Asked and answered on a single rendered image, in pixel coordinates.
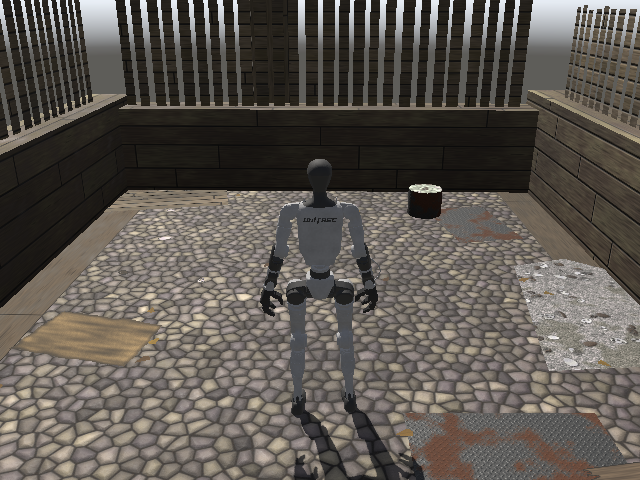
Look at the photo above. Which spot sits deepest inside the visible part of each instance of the robot right forearm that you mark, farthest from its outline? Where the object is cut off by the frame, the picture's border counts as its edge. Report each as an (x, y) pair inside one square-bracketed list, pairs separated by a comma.
[(365, 269)]

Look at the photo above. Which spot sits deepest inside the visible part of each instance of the robot right foot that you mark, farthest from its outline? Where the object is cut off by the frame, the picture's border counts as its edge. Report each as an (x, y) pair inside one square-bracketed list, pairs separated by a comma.
[(349, 403)]

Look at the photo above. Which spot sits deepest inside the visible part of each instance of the right robot hand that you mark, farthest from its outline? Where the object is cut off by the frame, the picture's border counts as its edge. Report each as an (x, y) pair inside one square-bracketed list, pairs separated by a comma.
[(372, 296)]

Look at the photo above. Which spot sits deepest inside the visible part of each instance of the robot right upper arm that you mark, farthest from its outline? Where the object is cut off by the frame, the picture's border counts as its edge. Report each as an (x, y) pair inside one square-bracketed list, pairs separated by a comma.
[(351, 212)]

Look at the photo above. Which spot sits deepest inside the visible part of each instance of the robot left thigh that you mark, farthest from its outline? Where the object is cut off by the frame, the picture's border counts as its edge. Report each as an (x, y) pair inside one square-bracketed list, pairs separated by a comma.
[(296, 300)]

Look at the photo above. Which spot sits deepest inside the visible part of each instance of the left robot hand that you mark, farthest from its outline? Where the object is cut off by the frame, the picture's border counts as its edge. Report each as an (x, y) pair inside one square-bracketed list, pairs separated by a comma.
[(266, 303)]

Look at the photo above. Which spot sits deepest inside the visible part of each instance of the robot left forearm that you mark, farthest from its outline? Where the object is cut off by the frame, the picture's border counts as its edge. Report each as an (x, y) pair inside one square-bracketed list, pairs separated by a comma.
[(273, 271)]

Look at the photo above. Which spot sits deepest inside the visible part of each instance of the robot left upper arm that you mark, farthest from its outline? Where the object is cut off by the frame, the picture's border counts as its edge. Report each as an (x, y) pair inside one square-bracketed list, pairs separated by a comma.
[(288, 212)]

